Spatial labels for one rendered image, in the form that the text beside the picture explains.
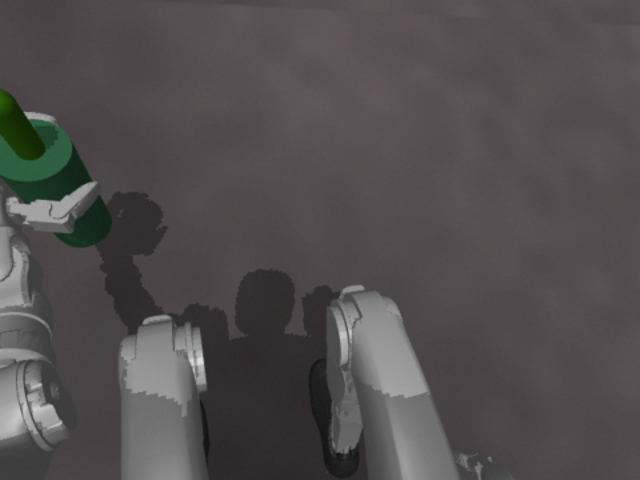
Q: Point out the right robot foot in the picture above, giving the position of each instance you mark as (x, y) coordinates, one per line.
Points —
(339, 465)

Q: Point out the left robot hand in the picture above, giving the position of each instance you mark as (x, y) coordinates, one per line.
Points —
(46, 215)

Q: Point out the right robot hand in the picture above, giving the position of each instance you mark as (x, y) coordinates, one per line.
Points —
(480, 464)

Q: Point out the left robot arm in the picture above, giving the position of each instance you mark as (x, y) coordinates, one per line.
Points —
(36, 412)

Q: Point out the bottle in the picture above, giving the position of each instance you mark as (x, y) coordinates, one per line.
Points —
(39, 161)

